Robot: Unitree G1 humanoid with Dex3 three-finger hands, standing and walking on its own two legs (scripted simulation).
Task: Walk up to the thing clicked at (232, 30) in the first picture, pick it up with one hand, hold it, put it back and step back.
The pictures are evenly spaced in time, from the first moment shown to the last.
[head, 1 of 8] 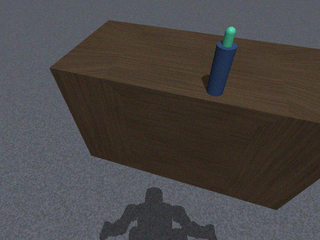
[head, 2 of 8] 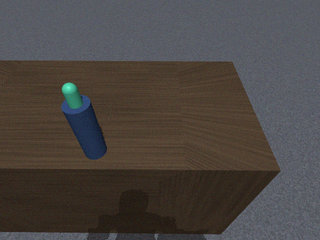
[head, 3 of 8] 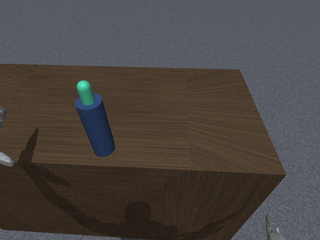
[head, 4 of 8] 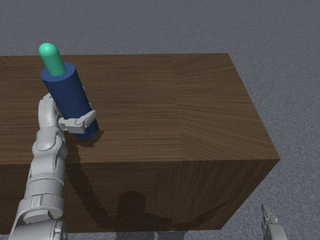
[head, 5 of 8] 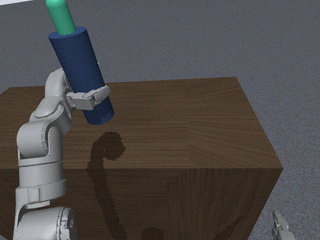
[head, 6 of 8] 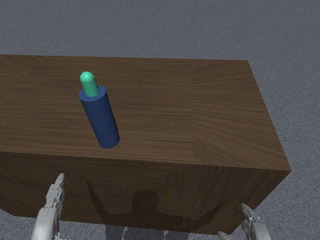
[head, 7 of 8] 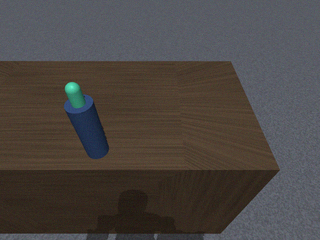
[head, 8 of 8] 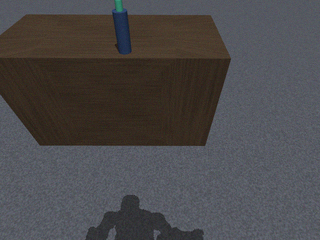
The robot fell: no
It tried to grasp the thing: yes
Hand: left
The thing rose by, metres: 0.25
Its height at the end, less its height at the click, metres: +0.00
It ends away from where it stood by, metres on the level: 0.01
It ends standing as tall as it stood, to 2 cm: yes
